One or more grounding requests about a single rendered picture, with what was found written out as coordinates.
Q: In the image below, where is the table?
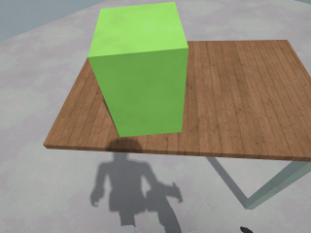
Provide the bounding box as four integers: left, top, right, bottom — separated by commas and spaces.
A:
43, 40, 311, 210

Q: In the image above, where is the carton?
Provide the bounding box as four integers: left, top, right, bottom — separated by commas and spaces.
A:
87, 2, 189, 137

